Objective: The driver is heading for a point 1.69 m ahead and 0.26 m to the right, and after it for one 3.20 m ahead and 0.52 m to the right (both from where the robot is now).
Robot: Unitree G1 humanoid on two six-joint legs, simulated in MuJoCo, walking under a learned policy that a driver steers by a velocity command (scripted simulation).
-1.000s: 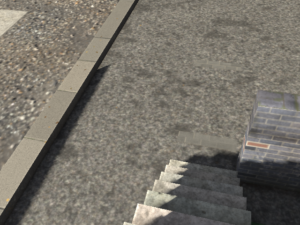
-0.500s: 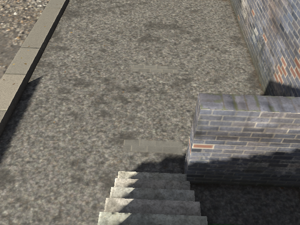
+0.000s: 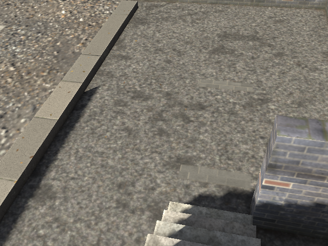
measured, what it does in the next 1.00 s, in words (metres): goes down: left foot 0.21 m lower, then right foot 0.22 m lower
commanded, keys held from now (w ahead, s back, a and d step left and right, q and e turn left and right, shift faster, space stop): w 1.00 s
